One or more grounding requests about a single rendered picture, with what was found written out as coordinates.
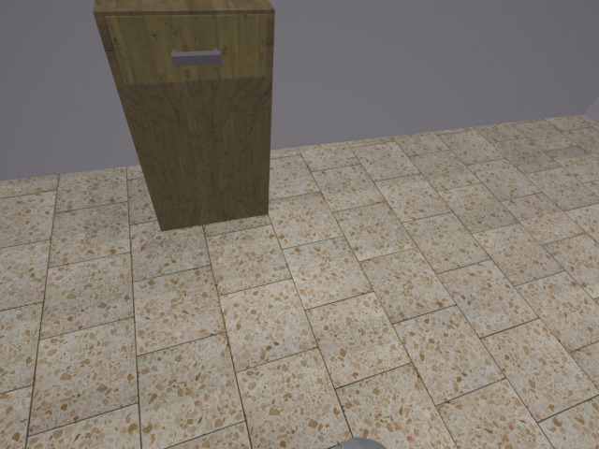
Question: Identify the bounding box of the handle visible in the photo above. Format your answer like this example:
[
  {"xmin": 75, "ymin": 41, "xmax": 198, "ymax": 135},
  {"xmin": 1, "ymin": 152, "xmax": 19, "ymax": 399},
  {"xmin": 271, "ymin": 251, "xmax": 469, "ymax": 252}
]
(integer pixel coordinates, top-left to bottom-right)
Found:
[{"xmin": 171, "ymin": 48, "xmax": 222, "ymax": 66}]

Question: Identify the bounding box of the cabinet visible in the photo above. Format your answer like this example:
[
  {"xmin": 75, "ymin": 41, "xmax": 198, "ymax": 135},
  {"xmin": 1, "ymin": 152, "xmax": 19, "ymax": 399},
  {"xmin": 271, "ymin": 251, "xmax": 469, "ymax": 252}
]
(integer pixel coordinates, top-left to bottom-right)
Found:
[{"xmin": 93, "ymin": 0, "xmax": 275, "ymax": 232}]

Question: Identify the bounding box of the drawer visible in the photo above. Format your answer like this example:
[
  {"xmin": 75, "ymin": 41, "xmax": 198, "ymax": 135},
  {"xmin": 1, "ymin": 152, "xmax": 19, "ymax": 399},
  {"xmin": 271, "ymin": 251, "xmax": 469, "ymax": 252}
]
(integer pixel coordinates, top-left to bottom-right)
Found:
[{"xmin": 106, "ymin": 14, "xmax": 267, "ymax": 84}]

